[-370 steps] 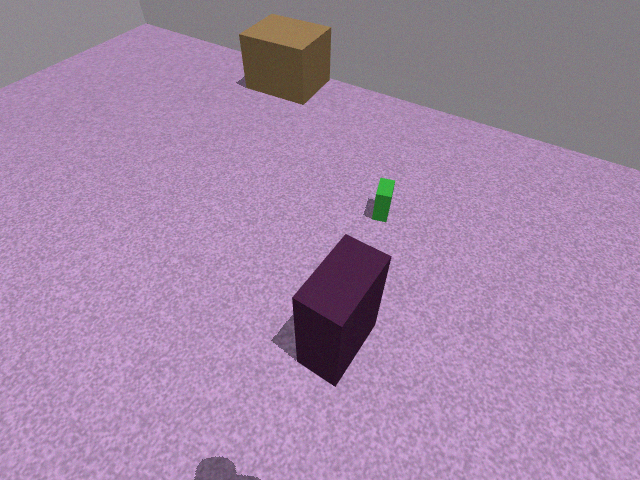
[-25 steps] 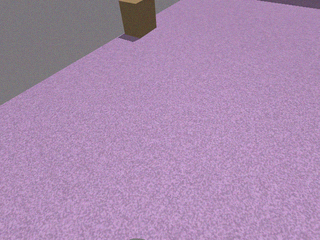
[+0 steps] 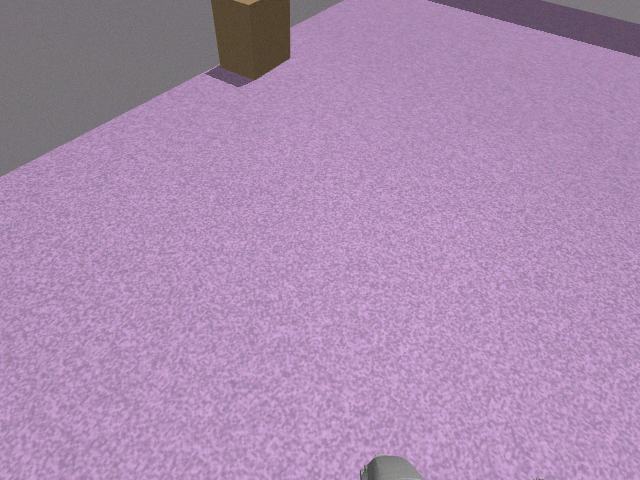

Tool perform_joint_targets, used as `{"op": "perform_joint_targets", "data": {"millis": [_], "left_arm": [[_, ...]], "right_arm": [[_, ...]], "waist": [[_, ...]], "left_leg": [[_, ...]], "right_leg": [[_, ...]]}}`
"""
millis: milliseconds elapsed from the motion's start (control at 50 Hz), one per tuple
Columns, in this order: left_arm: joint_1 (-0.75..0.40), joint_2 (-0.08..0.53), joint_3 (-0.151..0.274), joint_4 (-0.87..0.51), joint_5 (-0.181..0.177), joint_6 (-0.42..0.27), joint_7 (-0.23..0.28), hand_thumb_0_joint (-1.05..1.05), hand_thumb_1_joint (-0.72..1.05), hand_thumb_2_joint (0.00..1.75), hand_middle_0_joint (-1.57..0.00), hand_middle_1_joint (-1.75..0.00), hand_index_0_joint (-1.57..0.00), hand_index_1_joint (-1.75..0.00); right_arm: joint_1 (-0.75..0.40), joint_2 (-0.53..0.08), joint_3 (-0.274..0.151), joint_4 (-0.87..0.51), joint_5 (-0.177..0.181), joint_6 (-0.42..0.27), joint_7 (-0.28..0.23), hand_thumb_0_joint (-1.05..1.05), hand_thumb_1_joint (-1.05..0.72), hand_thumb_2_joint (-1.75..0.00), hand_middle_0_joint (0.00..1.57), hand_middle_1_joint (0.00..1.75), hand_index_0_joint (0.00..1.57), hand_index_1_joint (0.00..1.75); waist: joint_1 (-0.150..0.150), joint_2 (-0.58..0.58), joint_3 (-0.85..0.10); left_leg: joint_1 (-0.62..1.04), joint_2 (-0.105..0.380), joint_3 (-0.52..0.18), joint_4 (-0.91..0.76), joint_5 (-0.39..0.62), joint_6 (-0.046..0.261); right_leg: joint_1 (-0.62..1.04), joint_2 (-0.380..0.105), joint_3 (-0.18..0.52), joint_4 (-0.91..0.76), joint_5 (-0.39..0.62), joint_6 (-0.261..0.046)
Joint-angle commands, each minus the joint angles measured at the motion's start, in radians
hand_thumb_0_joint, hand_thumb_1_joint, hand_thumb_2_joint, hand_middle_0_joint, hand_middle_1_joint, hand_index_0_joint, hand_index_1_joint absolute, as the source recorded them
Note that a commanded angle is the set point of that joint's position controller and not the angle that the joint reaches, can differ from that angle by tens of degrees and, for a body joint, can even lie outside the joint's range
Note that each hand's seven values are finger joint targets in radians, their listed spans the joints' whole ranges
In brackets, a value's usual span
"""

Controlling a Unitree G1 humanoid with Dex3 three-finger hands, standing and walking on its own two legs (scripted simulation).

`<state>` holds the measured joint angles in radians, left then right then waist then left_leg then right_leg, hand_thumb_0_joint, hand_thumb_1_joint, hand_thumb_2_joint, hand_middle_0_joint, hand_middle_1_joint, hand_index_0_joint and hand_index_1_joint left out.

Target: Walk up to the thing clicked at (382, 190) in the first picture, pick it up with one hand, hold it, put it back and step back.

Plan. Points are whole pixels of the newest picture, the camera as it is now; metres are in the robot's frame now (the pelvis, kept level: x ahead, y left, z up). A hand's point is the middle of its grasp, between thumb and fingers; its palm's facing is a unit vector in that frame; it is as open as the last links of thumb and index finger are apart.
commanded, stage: walk up
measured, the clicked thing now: out of the picture +0.10 +1.24 -0.70
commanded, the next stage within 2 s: none
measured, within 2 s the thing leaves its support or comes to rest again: neither
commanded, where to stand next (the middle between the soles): +0.82 +0.05 m, yaw +1 degrees
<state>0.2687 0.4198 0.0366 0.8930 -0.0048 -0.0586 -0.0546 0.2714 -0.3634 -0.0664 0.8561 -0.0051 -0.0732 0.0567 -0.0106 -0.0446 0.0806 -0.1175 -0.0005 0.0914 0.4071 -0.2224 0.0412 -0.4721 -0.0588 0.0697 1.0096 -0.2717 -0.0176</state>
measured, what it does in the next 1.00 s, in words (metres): walks ahead: right foot, then left foot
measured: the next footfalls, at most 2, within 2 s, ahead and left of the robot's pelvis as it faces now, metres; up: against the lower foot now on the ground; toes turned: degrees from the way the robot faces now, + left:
right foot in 0.20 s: +0.27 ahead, -0.16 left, +0.00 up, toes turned -5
left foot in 0.72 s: +0.47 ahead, +0.11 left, +0.00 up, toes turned +7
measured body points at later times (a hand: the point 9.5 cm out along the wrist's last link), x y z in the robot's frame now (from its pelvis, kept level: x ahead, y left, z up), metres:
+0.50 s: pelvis +0.23 -0.05 +0.00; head +0.24 -0.09 +0.45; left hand +0.27 +0.26 -0.09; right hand +0.31 -0.36 -0.13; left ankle +0.29 +0.11 -0.68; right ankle +0.23 -0.15 -0.74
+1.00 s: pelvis +0.42 +0.02 +0.00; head +0.43 +0.04 +0.45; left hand +0.46 +0.34 -0.13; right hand +0.50 -0.29 -0.09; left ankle +0.43 +0.11 -0.74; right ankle +0.48 -0.16 -0.68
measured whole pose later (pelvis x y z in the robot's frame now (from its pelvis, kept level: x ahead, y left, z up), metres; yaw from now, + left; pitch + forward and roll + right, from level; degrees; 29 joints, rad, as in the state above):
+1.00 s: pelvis +0.42 +0.02 +0.00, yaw +3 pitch -4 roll -1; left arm 0.31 0.44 0.05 0.88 0.00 -0.05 -0.04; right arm 0.30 -0.36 -0.04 0.82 0.00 -0.08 0.05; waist -0.01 -0.05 0.09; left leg -0.16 0.00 0.08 0.45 -0.23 0.05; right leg -0.48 -0.07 0.05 0.98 -0.28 -0.02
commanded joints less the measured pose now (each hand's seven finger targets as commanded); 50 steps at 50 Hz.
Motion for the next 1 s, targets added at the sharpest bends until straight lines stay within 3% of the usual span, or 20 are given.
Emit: {"op": "perform_joint_targets", "data": {"millis": [0,140,180,200,220,240,260,300,360,420,520,640,680,700,720,740,760,780,840,980], "left_arm": [[-0.019,0.163,0.060,-0.069,0.014,-0.014,-0.016,0.00,0.90,0.90,-0.20,-0.30,-0.20,-0.30],[-0.050,0.170,0.086,-0.049,0.017,-0.025,-0.022,0.00,0.90,0.90,-0.20,-0.30,-0.20,-0.30],[0.091,0.219,0.109,-0.015,0.019,-0.041,-0.005,0.00,0.90,0.90,-0.20,-0.30,-0.20,-0.30],[0.180,0.274,0.129,-0.007,0.028,-0.053,0.009,0.00,0.90,0.90,-0.20,-0.30,-0.20,-0.30],[0.195,0.341,0.137,-0.029,0.026,-0.061,0.019,0.00,0.90,0.90,-0.20,-0.30,-0.20,-0.30],[0.165,0.356,0.133,-0.026,0.007,-0.052,0.022,0.00,0.90,0.90,-0.20,-0.30,-0.20,-0.30],[0.131,0.330,0.127,-0.046,0.000,-0.049,0.025,0.00,0.90,0.90,-0.20,-0.30,-0.20,-0.30],[0.058,0.266,0.105,-0.059,-0.008,-0.054,0.034,0.00,0.90,0.90,-0.20,-0.30,-0.20,-0.30],[0.025,0.220,0.087,-0.067,-0.008,-0.060,0.036,0.00,0.90,0.90,-0.20,-0.30,-0.20,-0.30],[0.042,0.216,0.087,-0.095,0.003,-0.069,0.037,0.00,0.90,0.90,-0.20,-0.30,-0.20,-0.30],[0.039,0.251,0.104,-0.110,0.019,-0.067,0.037,0.00,0.90,0.90,-0.20,-0.30,-0.20,-0.30],[0.051,0.266,0.106,-0.105,0.015,-0.058,0.037,0.00,0.90,0.90,-0.20,-0.30,-0.20,-0.30],[0.060,0.259,0.095,-0.104,0.013,-0.050,0.039,0.00,0.90,0.90,-0.20,-0.30,-0.20,-0.30],[0.099,0.211,0.073,-0.106,0.011,-0.047,0.039,0.00,0.90,0.90,-0.20,-0.30,-0.20,-0.30],[0.154,0.140,0.050,-0.113,0.004,-0.041,0.038,0.00,0.90,0.90,-0.20,-0.30,-0.20,-0.30],[0.175,0.152,0.061,-0.105,-0.011,-0.033,0.041,0.00,0.90,0.90,-0.20,-0.30,-0.20,-0.30],[0.115,0.231,0.070,-0.085,0.006,-0.023,0.052,0.00,0.90,0.90,-0.20,-0.30,-0.20,-0.30],[0.072,0.246,0.068,-0.090,0.007,-0.027,0.050,0.00,0.90,0.90,-0.20,-0.30,-0.20,-0.30],[0.143,0.197,0.055,-0.050,-0.014,-0.019,0.031,0.00,0.90,0.90,-0.20,-0.30,-0.20,-0.30],[0.056,0.174,0.060,-0.071,0.010,-0.003,0.007,0.00,0.90,0.90,-0.20,-0.30,-0.20,-0.30]], "right_arm": [[-0.016,-0.271,-0.072,-0.086,0.001,-0.039,-0.007,0.00,-0.90,-0.90,0.20,0.30,0.20,0.30],[0.004,-0.288,-0.074,-0.107,0.002,-0.022,-0.008,0.00,-0.90,-0.90,0.20,0.30,0.20,0.30],[0.029,-0.243,-0.055,-0.115,-0.002,-0.018,-0.012,0.00,-0.90,-0.90,0.20,0.30,0.20,0.30],[0.108,-0.184,-0.031,-0.113,-0.001,-0.019,-0.011,0.00,-0.90,-0.90,0.20,0.30,0.20,0.30],[0.149,-0.156,-0.018,-0.117,0.003,-0.015,-0.010,0.00,-0.90,-0.90,0.20,0.30,0.20,0.30],[0.110,-0.264,-0.044,-0.094,0.000,-0.002,-0.025,0.00,-0.90,-0.90,0.20,0.30,0.20,0.30],[0.085,-0.288,-0.047,-0.079,0.001,-0.003,-0.031,0.00,-0.90,-0.90,0.20,0.30,0.20,0.30],[0.088,-0.260,-0.044,-0.049,0.023,-0.003,-0.026,0.00,-0.90,-0.90,0.20,0.30,0.20,0.30],[0.142,-0.222,-0.037,-0.024,0.014,0.018,-0.011,0.00,-0.90,-0.90,0.20,0.30,0.20,0.30],[0.092,-0.218,-0.045,-0.036,0.005,0.034,0.001,0.00,-0.90,-0.90,0.20,0.30,0.20,0.30],[-0.038,-0.208,-0.051,-0.077,-0.017,0.031,0.021,0.00,-0.90,-0.90,0.20,0.30,0.20,0.30],[-0.080,-0.210,-0.053,-0.086,-0.022,0.008,0.033,0.00,-0.90,-0.90,0.20,0.30,0.20,0.30],[0.014,-0.236,-0.068,-0.053,-0.026,0.001,0.026,0.00,-0.90,-0.90,0.20,0.30,0.20,0.30],[0.129,-0.280,-0.086,-0.016,-0.037,-0.006,0.015,0.00,-0.90,-0.90,0.20,0.30,0.20,0.30],[0.217,-0.353,-0.111,-0.014,-0.049,-0.011,0.001,0.00,-0.90,-0.90,0.20,0.30,0.20,0.30],[0.200,-0.396,-0.115,-0.047,-0.028,-0.014,-0.007,0.00,-0.90,-0.90,0.20,0.30,0.20,0.30],[0.173,-0.385,-0.120,-0.050,0.001,-0.010,-0.006,0.00,-0.90,-0.90,0.20,0.30,0.20,0.30],[0.144,-0.351,-0.109,-0.061,0.009,-0.006,-0.014,0.00,-0.90,-0.90,0.20,0.30,0.20,0.30],[0.040,-0.271,-0.062,-0.084,0.017,-0.019,-0.026,0.00,-0.90,-0.90,0.20,0.30,0.20,0.30],[0.051,-0.295,-0.069,-0.104,0.002,-0.032,-0.024,0.00,-0.90,-0.90,0.20,0.30,0.20,0.30]], "waist": [[-0.003,0.178,0.076],[0.014,0.146,-0.004],[0.091,-0.010,-0.123],[0.118,-0.183,-0.202],[0.104,-0.281,-0.190],[0.115,-0.194,-0.140],[0.106,-0.145,-0.095],[0.052,-0.080,-0.048],[0.009,-0.121,-0.044],[0.021,-0.090,-0.023],[0.043,-0.063,0.044],[0.038,-0.038,-0.013],[-0.014,0.051,-0.059],[-0.061,0.167,-0.136],[-0.091,0.365,-0.201],[-0.072,0.378,-0.209],[-0.076,0.272,-0.167],[-0.072,0.196,-0.125],[0.009,0.144,-0.036],[-0.010,0.190,0.037]], "left_leg": [[-0.098,0.236,-0.134,-0.245,0.003,0.190],[-0.165,0.234,-0.130,-0.079,-0.024,0.139],[-0.166,0.161,-0.071,0.254,0.152,0.089],[-0.260,0.066,0.002,0.537,0.069,0.051],[-0.468,-0.051,-0.053,0.725,-0.295,0.010],[-0.514,-0.020,-0.128,0.806,-0.312,0.011],[-0.524,0.007,-0.172,0.834,-0.268,0.009],[-0.453,0.035,-0.244,0.773,-0.147,0.012],[-0.358,0.023,-0.190,0.654,-0.048,-0.003],[-0.417,0.015,-0.186,0.591,0.027,-0.032],[-0.460,0.075,-0.179,0.359,0.081,-0.051],[-0.270,0.092,-0.075,0.156,0.075,0.003],[-0.078,0.043,-0.038,0.093,0.078,0.027],[0.105,0.035,-0.065,0.090,0.011,0.063],[0.252,0.210,-0.333,0.014,-0.142,0.123],[0.329,0.392,-0.752,-0.114,-0.208,0.204],[0.249,0.418,-0.770,-0.129,-0.207,0.249],[0.172,0.398,-0.671,-0.122,-0.074,0.249],[-0.029,0.254,-0.279,-0.115,0.213,0.116],[-0.071,0.262,-0.215,-0.214,0.008,0.192]], "right_leg": [[-0.043,-0.062,-0.067,-0.235,0.074,0.034],[0.242,-0.006,-0.128,-0.418,0.176,-0.008],[0.463,0.013,-0.107,-0.491,0.074,-0.041],[0.583,-0.107,0.066,-0.593,-0.102,-0.073],[0.662,-0.338,0.476,-0.707,-0.170,-0.145],[0.594,-0.394,0.614,-0.759,-0.193,-0.218],[0.531,-0.376,0.562,-0.767,-0.120,-0.237],[0.418,-0.257,0.259,-0.746,0.122,-0.153],[0.328,-0.155,0.039,-0.737,0.307,-0.107],[0.341,-0.167,-0.006,-0.772,0.310,-0.126],[0.321,-0.216,-0.006,-0.835,-0.044,-0.170],[0.354,-0.238,-0.046,-0.683,0.181,-0.160],[0.299,-0.185,-0.093,-0.494,0.286,-0.132],[0.218,-0.115,-0.147,-0.260,0.322,-0.102],[0.034,-0.022,-0.181,0.009,0.111,-0.057],[-0.167,0.127,-0.137,0.139,-0.255,-0.031],[-0.166,0.043,-0.032,0.204,-0.279,-0.046],[-0.167,0.029,-0.005,0.247,-0.233,-0.042],[-0.034,-0.016,0.036,0.096,-0.073,-0.029],[-0.077,-0.043,-0.035,-0.127,0.027,0.027]]}}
